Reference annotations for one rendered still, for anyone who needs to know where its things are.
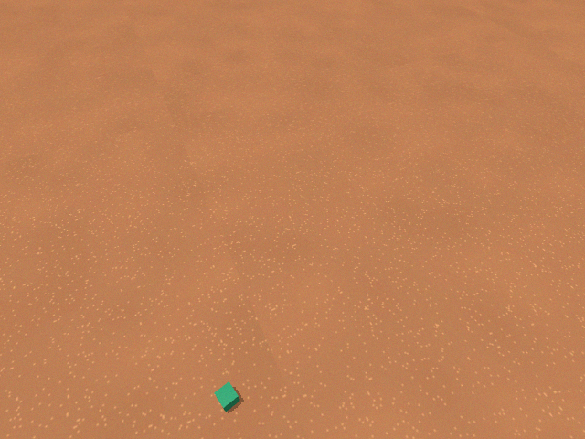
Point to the cube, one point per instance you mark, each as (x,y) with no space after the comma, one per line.
(227,396)

